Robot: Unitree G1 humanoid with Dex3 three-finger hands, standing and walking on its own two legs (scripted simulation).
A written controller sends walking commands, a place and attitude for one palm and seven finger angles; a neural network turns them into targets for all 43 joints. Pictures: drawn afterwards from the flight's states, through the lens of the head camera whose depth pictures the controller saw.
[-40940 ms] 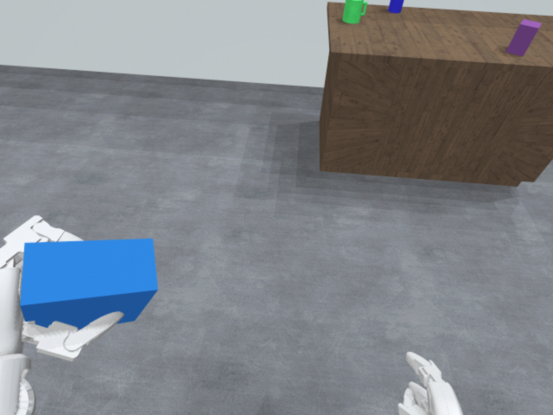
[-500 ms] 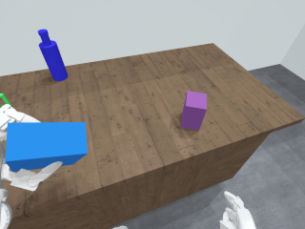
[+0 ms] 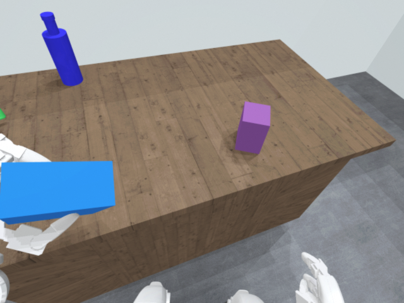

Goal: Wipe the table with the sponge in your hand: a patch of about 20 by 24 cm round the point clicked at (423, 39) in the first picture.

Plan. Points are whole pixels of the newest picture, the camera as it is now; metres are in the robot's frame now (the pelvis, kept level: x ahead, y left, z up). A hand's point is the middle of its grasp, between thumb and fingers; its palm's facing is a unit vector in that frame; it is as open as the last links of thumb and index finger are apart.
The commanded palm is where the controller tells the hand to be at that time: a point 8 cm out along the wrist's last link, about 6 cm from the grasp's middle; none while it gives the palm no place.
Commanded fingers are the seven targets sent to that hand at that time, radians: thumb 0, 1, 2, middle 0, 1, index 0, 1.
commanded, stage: step back with the hand held close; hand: left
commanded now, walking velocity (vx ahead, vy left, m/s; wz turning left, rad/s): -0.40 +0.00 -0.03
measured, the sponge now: (72, 193) +0.23 +0.20 +0.17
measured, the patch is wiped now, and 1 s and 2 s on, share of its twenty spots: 1.00 1.00 1.00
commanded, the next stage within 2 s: stop stepping back and stand still in 0.52 s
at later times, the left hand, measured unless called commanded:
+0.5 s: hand (1, 251) +0.15 +0.24 +0.19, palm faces +0.39 -0.87 -0.31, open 10.0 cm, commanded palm +0.09 +0.29 +0.21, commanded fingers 0.00 0.10 1.30 -1.20 -1.60 -1.20 -1.60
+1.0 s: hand out of the picture -0.01 +0.27 +0.19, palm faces +0.41 -0.85 -0.35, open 10.0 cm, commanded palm -0.06 +0.28 +0.21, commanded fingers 0.00 0.10 1.30 -1.20 -1.60 -1.20 -1.60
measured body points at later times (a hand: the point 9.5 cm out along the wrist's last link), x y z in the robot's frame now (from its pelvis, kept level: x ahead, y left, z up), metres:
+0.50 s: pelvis -0.07 +0.02 -0.02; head -0.07 +0.04 +0.43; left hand +0.12 +0.28 +0.20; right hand +0.09 -0.23 -0.08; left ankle +0.10 +0.14 -0.70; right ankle +0.09 -0.14 -0.69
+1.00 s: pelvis -0.24 +0.02 +0.00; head -0.27 +0.05 +0.45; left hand -0.04 +0.31 +0.21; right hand -0.08 -0.22 -0.05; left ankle -0.25 +0.14 -0.71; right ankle -0.18 -0.08 -0.67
